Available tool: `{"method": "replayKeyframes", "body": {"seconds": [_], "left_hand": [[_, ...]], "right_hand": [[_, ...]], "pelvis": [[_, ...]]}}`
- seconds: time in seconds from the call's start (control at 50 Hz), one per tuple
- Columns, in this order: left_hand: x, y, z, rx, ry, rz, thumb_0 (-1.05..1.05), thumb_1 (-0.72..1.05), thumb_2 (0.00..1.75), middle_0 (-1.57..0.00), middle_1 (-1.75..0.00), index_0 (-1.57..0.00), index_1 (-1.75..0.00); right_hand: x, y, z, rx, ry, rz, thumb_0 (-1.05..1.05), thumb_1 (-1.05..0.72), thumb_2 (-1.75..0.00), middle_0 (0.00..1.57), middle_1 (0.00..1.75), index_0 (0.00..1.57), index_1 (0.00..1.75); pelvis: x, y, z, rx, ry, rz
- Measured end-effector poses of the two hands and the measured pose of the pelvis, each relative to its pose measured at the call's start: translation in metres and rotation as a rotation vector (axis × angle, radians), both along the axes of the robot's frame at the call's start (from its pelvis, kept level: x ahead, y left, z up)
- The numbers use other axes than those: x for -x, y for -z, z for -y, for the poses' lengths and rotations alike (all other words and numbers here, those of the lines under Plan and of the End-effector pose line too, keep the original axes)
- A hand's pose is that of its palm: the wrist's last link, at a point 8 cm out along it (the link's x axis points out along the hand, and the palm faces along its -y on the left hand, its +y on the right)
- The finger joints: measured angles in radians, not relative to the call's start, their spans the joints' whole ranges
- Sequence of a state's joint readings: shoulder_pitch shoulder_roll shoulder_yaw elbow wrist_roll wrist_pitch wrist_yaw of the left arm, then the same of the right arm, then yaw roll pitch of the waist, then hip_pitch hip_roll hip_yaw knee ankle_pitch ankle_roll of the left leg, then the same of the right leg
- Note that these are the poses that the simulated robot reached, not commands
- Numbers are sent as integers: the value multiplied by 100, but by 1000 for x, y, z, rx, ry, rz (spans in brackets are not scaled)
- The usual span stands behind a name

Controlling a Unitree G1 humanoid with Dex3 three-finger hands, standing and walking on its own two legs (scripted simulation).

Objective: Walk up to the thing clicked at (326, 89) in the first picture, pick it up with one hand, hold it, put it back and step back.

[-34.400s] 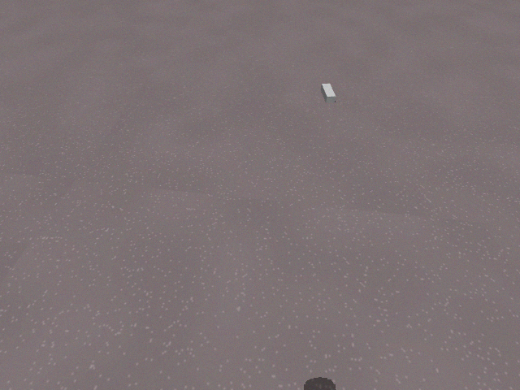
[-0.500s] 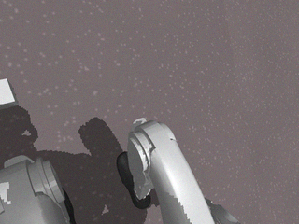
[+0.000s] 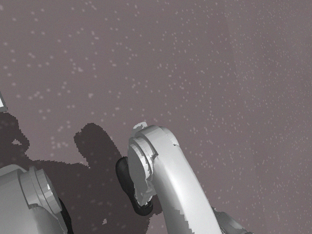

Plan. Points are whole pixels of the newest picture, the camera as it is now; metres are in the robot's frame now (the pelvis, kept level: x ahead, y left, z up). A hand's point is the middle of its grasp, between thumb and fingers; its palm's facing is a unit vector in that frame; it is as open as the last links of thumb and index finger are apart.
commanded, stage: open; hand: left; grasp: from above
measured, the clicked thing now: out of the picture +0.46 +0.30 -0.28
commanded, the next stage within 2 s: withdraw in 0.84 s
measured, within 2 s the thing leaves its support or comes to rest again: neither
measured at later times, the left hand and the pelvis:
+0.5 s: hand out of the picture +0.45 +0.30 -0.25, palm faces -0.45 -0.11 -0.89, open 12.3 cm; pelvis +0.00 +0.00 +0.00, yaw -1 degrees
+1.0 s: hand out of the picture +0.45 +0.30 -0.25, palm faces -0.44 -0.11 -0.89, open 13.9 cm; pelvis +0.00 +0.00 +0.01, yaw -1 degrees
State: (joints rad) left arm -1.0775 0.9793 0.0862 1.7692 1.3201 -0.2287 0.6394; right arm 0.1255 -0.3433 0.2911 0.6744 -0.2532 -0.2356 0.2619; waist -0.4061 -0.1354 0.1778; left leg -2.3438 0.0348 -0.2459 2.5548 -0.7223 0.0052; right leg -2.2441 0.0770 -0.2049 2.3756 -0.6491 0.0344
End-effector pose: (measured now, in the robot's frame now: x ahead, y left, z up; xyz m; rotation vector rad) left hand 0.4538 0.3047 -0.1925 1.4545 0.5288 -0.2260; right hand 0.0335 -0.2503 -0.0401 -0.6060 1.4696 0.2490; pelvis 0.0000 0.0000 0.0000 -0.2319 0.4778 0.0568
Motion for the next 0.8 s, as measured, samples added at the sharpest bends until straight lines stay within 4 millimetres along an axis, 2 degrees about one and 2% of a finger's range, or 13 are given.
{"method": "replayKeyframes", "body": {"seconds": [0.16, 0.46, 0.8], "left_hand": [[2, 2, 1, -5, 17, -3, -1, 13, 43, -68, -50, -69, -48], [-4, 3, 0, -10, 0, 12, 0, -17, 70, -37, -70, -38, -70], [0, 2, 1, -2, 11, -5, 0, -42, 92, -14, -93, -15, -93]], "right_hand": [[-2, -1, -3, -4, -12, 8, 0, -91, -90, 20, 30, 20, 30], [-4, -5, -5, -7, -17, 4, 0, -90, -90, 20, 30, 20, 30], [-5, -6, -3, 0, -19, 7, 0, -90, -90, 20, 30, 20, 30]], "pelvis": [[1, -1, 0, 5, 2, 2], [-1, -3, -1, 12, 4, -6], [1, -6, 0, 8, 2, -2]]}}
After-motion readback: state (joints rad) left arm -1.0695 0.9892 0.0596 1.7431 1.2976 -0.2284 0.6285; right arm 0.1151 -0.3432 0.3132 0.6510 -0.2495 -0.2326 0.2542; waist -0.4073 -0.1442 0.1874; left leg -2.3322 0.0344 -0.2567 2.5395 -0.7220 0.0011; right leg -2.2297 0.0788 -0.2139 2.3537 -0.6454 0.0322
